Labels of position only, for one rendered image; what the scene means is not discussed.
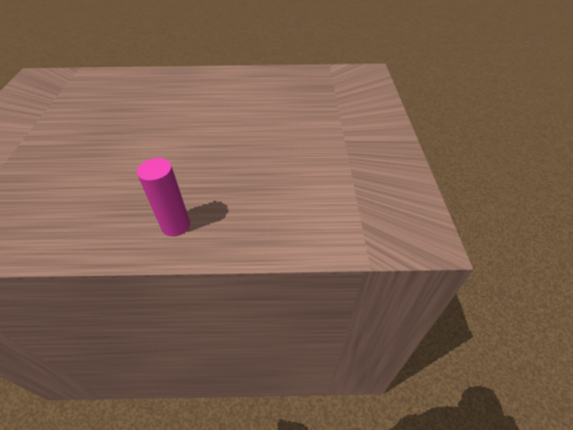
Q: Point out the can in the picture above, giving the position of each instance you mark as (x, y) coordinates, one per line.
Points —
(158, 181)

